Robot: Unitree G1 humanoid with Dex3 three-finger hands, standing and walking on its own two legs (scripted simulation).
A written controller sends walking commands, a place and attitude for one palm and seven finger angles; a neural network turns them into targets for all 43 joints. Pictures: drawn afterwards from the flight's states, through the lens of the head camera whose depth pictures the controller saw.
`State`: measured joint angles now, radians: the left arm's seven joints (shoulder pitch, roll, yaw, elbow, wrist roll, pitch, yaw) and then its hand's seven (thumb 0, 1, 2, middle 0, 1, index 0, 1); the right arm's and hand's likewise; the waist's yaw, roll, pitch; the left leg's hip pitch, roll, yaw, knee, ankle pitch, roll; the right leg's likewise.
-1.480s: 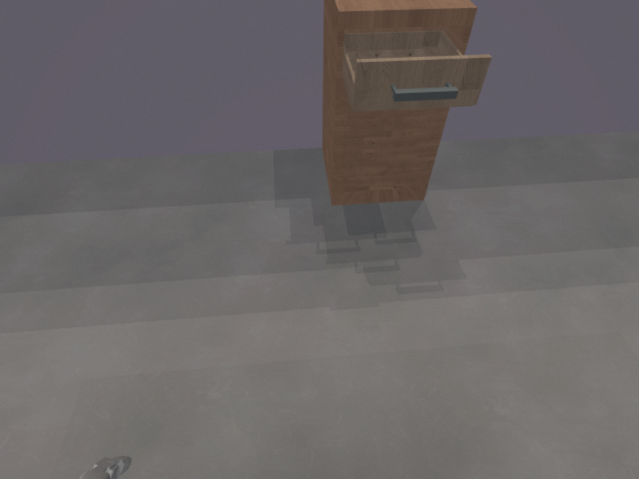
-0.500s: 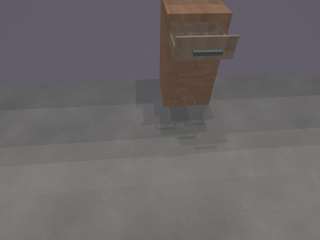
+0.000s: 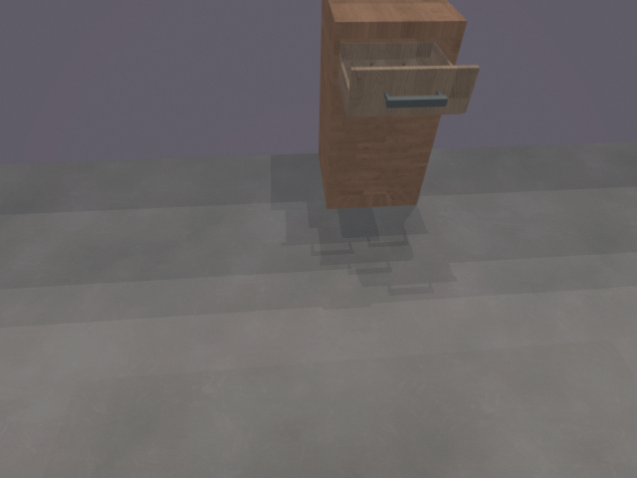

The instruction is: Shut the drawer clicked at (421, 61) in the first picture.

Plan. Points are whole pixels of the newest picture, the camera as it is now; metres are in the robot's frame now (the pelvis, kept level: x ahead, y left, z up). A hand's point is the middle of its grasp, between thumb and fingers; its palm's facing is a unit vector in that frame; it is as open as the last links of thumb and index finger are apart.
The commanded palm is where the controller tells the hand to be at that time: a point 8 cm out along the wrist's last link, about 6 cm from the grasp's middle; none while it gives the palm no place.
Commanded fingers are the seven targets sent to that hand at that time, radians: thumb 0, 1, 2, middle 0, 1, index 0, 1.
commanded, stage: look at it before walking up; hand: left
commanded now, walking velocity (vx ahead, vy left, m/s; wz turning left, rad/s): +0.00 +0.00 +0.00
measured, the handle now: (414, 97) +1.17 -0.22 -0.09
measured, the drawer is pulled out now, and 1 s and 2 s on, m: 0.23 0.23 0.23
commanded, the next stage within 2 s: walk to a spot facing it in 0.06 s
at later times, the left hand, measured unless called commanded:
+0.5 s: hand out of the picture +0.07 +0.21 -0.18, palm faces -0.12 -0.95 -0.27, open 7.4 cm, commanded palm none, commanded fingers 0.00 0.90 0.90 -0.20 -0.30 -0.20 -0.30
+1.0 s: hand out of the picture +0.07 +0.15 -0.16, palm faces -0.25 -0.94 -0.22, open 7.4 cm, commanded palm none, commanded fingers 0.00 0.90 0.90 -0.20 -0.30 -0.20 -0.30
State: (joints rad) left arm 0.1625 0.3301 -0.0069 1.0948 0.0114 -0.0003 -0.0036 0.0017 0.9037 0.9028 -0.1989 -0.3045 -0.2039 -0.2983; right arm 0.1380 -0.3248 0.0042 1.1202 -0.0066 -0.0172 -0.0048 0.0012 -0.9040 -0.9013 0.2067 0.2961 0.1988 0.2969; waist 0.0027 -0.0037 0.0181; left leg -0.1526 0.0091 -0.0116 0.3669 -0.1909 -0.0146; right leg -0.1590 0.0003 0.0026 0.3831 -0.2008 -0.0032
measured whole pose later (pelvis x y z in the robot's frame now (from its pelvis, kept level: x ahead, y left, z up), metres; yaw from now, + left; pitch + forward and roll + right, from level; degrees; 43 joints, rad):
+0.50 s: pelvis -0.01 -0.01 -0.02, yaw -8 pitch -1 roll +2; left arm 0.22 0.27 0.03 0.99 0.02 0.06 -0.01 0.00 0.91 0.90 -0.20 -0.30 -0.20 -0.30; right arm 0.16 -0.24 -0.03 1.00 -0.01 0.01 -0.02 0.00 -0.90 -0.90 0.21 0.30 0.20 0.30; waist 0.02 -0.03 0.06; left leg -0.22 0.05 0.12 0.54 -0.29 -0.02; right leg -0.33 0.03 0.07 0.67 -0.32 0.00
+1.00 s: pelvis +0.02 -0.03 +0.00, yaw -22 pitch +2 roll +0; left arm 0.42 0.17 0.05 0.96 0.02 -0.03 -0.01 0.00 0.90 0.90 -0.20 -0.30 -0.20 -0.30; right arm 0.17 -0.25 -0.08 0.95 -0.03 0.01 0.00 0.00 -0.91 -0.90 0.20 0.30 0.19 0.30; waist 0.05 0.02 -0.01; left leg -0.54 0.08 -0.02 1.01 -0.24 -0.08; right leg -0.19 0.11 0.13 0.35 -0.18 -0.08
